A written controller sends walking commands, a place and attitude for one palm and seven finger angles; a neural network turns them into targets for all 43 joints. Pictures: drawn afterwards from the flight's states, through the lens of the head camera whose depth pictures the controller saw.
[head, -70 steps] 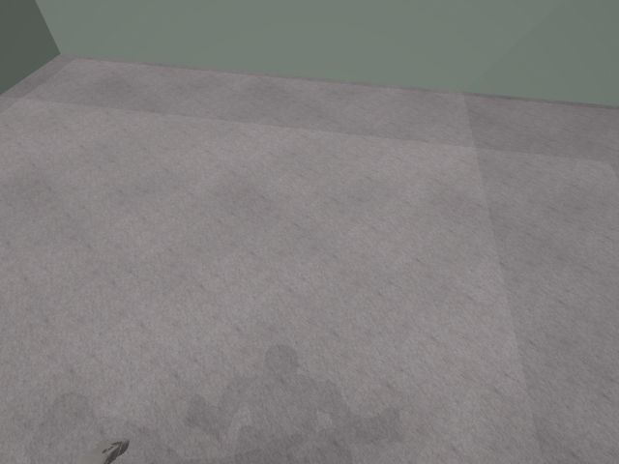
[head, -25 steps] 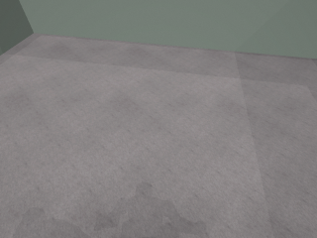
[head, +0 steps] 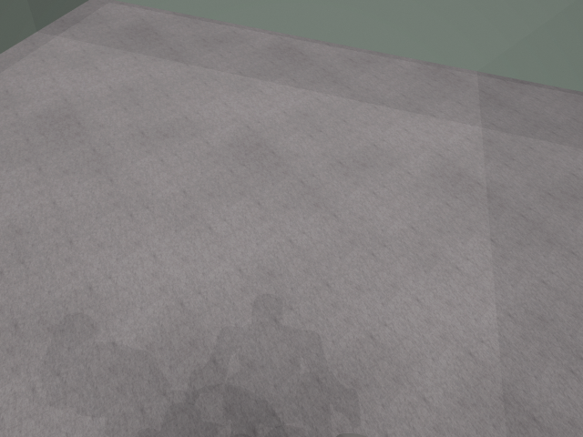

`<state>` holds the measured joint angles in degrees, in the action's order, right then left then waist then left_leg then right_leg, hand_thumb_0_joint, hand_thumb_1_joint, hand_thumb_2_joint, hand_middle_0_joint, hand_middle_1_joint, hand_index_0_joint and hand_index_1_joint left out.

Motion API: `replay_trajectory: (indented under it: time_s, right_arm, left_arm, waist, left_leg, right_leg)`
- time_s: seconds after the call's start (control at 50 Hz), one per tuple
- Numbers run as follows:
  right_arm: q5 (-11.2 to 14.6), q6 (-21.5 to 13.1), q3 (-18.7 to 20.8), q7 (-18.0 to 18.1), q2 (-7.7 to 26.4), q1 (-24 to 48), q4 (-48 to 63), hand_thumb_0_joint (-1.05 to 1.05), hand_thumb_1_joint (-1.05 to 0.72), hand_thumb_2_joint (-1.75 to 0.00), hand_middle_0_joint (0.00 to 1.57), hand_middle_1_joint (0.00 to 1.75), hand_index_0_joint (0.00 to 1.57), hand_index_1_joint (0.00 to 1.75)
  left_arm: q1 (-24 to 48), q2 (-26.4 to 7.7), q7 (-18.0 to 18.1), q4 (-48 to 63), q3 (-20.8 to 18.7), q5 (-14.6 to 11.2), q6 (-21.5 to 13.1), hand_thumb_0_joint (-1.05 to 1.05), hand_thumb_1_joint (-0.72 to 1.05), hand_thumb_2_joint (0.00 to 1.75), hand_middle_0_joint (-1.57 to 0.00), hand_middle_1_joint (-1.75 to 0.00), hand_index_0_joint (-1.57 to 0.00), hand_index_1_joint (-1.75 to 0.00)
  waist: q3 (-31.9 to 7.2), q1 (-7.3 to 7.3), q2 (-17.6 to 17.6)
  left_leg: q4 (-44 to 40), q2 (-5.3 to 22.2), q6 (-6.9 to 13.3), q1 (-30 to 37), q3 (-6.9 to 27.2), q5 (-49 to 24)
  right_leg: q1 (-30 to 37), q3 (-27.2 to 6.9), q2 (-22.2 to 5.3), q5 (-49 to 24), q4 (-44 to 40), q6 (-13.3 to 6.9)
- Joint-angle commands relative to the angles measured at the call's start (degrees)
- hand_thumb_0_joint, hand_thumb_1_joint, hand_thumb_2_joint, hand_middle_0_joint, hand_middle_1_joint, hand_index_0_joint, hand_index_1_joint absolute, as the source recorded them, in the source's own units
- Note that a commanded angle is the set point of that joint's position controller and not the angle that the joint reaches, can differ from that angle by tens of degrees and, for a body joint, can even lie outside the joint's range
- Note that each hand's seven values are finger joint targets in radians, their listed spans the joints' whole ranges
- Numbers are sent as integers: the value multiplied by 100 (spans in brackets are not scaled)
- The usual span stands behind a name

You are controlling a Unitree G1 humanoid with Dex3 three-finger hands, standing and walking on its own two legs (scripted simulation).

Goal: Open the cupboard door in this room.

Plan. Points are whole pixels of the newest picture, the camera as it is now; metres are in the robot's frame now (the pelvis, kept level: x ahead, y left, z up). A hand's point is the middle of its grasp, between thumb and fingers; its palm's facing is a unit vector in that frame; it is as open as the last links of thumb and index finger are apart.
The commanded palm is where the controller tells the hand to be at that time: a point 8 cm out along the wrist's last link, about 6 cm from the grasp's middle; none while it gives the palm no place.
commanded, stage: turn or walk to find it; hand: left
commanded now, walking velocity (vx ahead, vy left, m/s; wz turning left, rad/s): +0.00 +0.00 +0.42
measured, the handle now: out of the picture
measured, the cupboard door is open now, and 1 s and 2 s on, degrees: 0 0 0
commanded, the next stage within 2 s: stand and wait in 1.42 s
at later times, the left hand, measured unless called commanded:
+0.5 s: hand out of the picture -0.04 +0.16 -0.15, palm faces +0.26 -0.93 -0.27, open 7.4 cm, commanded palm none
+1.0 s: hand out of the picture -0.07 +0.24 -0.16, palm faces +0.47 -0.85 -0.23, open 7.4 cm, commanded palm none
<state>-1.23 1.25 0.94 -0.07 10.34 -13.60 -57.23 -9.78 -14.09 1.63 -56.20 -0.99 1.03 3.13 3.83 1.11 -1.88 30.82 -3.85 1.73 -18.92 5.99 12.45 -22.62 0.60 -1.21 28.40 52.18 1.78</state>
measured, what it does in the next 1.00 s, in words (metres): steps on the spot, turning left: right foot, then left foot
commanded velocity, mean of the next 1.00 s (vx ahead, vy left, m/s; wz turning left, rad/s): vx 0.00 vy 0.00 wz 0.42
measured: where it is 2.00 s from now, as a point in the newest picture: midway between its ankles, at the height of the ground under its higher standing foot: outside the picture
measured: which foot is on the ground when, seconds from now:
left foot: down 0.00-0.22, up 0.24-0.62, down 0.64-1.00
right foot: up 0.00-0.18, down 0.20-0.66, up 0.68-1.00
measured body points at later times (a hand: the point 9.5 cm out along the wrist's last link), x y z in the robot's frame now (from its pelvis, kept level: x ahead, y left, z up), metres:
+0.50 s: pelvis -0.03 -0.04 +0.01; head -0.01 -0.04 +0.45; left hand -0.05 +0.21 -0.13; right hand +0.08 -0.29 -0.14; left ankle -0.09 +0.10 -0.66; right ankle -0.04 -0.15 -0.73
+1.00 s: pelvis -0.06 +0.02 +0.01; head -0.05 +0.05 +0.46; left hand -0.10 +0.29 -0.14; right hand +0.11 -0.17 -0.12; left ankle -0.09 +0.08 -0.73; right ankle +0.01 -0.14 -0.66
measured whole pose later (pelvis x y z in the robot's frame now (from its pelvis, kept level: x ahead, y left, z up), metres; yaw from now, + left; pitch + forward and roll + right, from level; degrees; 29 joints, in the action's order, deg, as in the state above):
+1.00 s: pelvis -0.06 +0.02 +0.01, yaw +26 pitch -1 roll -1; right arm -1.2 0.8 1.9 0.4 9.9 -12.4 -54.8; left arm -9.8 -14.5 1.2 -53.7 -3.6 1.2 3.1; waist 2.6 0.2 -2.0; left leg 24.6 -3.3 4.1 -10.9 2.0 13.0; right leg -25.8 0.4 -5.1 22.0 57.5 5.6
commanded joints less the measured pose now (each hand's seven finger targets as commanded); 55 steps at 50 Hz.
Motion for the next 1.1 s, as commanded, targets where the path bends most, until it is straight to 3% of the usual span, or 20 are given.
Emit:
replay_trajectory:
  time_s: [0.0, 0.08, 0.14, 0.16, 0.18, 0.2, 0.22, 0.28, 0.32, 0.48, 0.54, 0.58, 0.6, 0.62, 0.64, 0.66, 0.72, 0.78, 0.94, 1.08]
  right_arm:
    - [-7, -53, 424, 185, 1408, -179, 390, 0, -90, -90, 20, 30, 20, 30]
    - [-19, 9, 496, 160, 1377, -287, 414, 0, -90, -90, 20, 30, 20, 30]
    - [10, 66, 535, 103, 1324, -54, 549, 0, -90, -90, 20, 30, 20, 30]
    - [43, 78, 521, 76, 1188, 43, 607, 0, -90, -90, 20, 30, 20, 30]
    - [82, 89, 493, 37, 861, -2, 686, 0, -90, -90, 20, 30, 20, 30]
    - [17, 77, 503, 65, 771, 191, 836, 0, -90, -90, 20, 30, 20, 30]
    - [-34, 91, 559, 36, 1000, 265, 804, 0, -90, -90, 20, 30, 20, 30]
    - [-2, 221, 564, -62, 882, -129, 442, 0, -90, -90, 20, 30, 20, 30]
    - [8, 207, 515, -72, 813, -178, 400, 0, -90, -90, 20, 30, 20, 30]
    - [49, 174, 360, -58, 692, 765, 641, 0, -90, -90, 20, 30, 20, 30]
    - [94, 85, 291, -49, 651, 697, 625, 0, -90, -90, 20, 30, 20, 30]
    - [99, 18, 302, -34, 715, 353, 530, 0, -90, -90, 20, 30, 20, 30]
    - [74, -32, 345, -33, 902, -20, 446, 0, -90, -90, 20, 30, 20, 30]
    - [22, -104, 458, -9, 1478, -295, 420, 0, -90, -90, 20, 30, 20, 30]
    - [93, -81, 544, 40, 1863, -557, 353, 0, -90, -90, 20, 30, 20, 30]
    - [78, -20, 530, 49, 1754, -599, 297, 0, -90, -90, 20, 30, 20, 30]
    - [32, -73, 396, 165, 1287, -32, 410, 0, -90, -90, 20, 30, 20, 30]
    - [59, -137, 363, 174, 1215, 57, 474, 0, -90, -90, 20, 30, 20, 30]
    - [14, -108, 435, 144, 1190, -155, 500, 0, -90, -90, 20, 30, 20, 30]
    - [-44, -46, 500, 136, 1228, -157, 555, 0, -90, -90, 20, 30, 20, 30]
  left_arm:
    - [2, -423, 17, 571, -190, -61, -174, 0, 90, 90, -20, -30, -20, -30]
    - [-70, -326, 20, 642, -207, -86, -181, 0, 90, 90, -20, -30, -20, -30]
    - [-573, -384, 44, 537, -270, -93, -186, 0, 90, 90, -20, -30, -20, -30]
    - [-796, -542, 62, 492, -322, -65, -214, 0, 90, 90, -20, -30, -20, -30]
    - [-888, -998, 101, 515, -417, 26, -269, 0, 90, 90, -20, -30, -20, -30]
    - [-698, -1316, 108, 641, -444, 55, -277, 0, 90, 90, -20, -30, -20, -30]
    - [-458, -1171, 116, 758, -382, 17, -267, 0, 90, 90, -20, -30, -20, -30]
    - [158, -732, 87, 858, -277, 8, -318, 0, 90, 90, -20, -30, -20, -30]
    - [-76, -653, 62, 833, -267, 14, -377, 0, 90, 90, -20, -30, -20, -30]
    - [-1091, -848, 71, 503, -322, 94, -355, 0, 90, 90, -20, -30, -20, -30]
    - [-1086, -1049, 77, 470, -408, 102, -322, 0, 90, 90, -20, -30, -20, -30]
    - [-924, -1055, 64, 431, -430, 70, -312, 0, 90, 90, -20, -30, -20, -30]
    - [-855, -1007, 51, 463, -417, 13, -295, 0, 90, 90, -20, -30, -20, -30]
    - [-907, -698, 22, 613, -384, -43, -266, 0, 90, 90, -20, -30, -20, -30]
    - [-775, -379, 24, 769, -249, -21, -232, 0, 90, 90, -20, -30, -20, -30]
    - [-631, -526, 66, 758, -284, 9, -146, 0, 90, 90, -20, -30, -20, -30]
    - [-240, -494, 8, 561, -335, 14, -112, 0, 90, 90, -20, -30, -20, -30]
    - [-458, -439, -55, 445, -344, -1, -123, 0, 90, 90, -20, -30, -20, -30]
    - [26, -390, -36, 669, -359, -9, -79, 0, 90, 90, -20, -30, -20, -30]
    - [160, -274, -3, 850, -323, -49, -140, 0, 90, 90, -20, -30, -20, -30]
  waist:
    - [-909, 30, 974]
    - [-936, 64, 1049]
    - [-907, -158, 1042]
    - [-879, -272, 642]
    - [-836, -318, -573]
    - [-373, -378, -1506]
    - [-211, -261, -826]
    - [245, 158, -720]
    - [150, 111, -761]
    - [-126, -366, -874]
    - [-522, -384, -1040]
    - [-726, -173, -951]
    - [-960, 40, -576]
    - [-1265, 166, 945]
    - [-1321, 208, 1937]
    - [-1254, 248, 1198]
    - [-431, 94, 1100]
    - [-490, -61, 847]
    - [-273, 47, 937]
    - [-430, 36, 926]
  left_leg:
    - [-915, 1507, 995, 1193, 1864, -2359]
    - [-896, 1317, 857, 1024, 1992, -2163]
    - [-811, 961, 497, 238, 1861, -1100]
    - [-534, 719, 249, -423, 1598, -346]
    - [620, 161, -145, -1486, 746, 801]
    - [2031, -243, -419, -2080, -85, 1822]
    - [2815, 95, -333, -1695, 152, 1695]
    - [3790, 280, -390, -1362, -112, 832]
    - [3921, 309, -483, -1463, -325, 544]
    - [2274, 489, -555, -1176, -770, 1328]
    - [1126, 437, -443, -476, -1017, 1326]
    - [-79, 360, -369, 262, -1128, 563]
    - [-835, 470, -285, 1100, -1022, -478]
    - [-1032, 1709, 155, 2296, 391, -2338]
    - [-794, 2745, 858, 2600, 1547, -5150]
    - [-662, 2770, 1116, 2227, 896, -4790]
    - [-888, 2004, 791, 1467, 615, -4068]
    - [-958, 1664, 687, 1486, 366, -3814]
    - [-1257, 1597, 852, 1203, 1006, -2411]
    - [-1063, 1565, 925, 918, 1589, -2286]
  right_leg:
    - [-320, -168, 3, 73, -4, 88]
    - [261, -80, 201, -144, -1085, 85]
    - [1361, 45, 241, -1063, -2438, 57]
    - [2072, -136, -39, -1392, -3105, -11]
    - [2721, -1279, -1268, -843, -3708, -374]
    - [2011, -2550, -2489, -1292, -3958, -896]
    - [1173, -1991, -2428, -1578, -3844, -1016]
    - [456, -873, -1527, -1692, -3787, -747]
    - [907, -417, -1363, -2406, -3559, -762]
    - [1883, -248, -1724, -4243, -3009, -1048]
    - [2062, -78, -1786, -4917, -2560, -990]
    - [1933, 217, -1643, -4949, -2022, -685]
    - [1516, 524, -1486, -4489, -1381, -404]
    - [158, 852, -892, -2218, -256, 0]
    - [-856, 530, -402, 949, 635, 251]
    - [-632, 169, -530, 921, 1062, 149]
    - [-901, -40, -568, -65, 1449, 247]
    - [-784, 65, -479, -545, 1366, 328]
    - [-665, -6, -361, -629, 497, 410]
    - [124, -29, -78, -366, -849, 228]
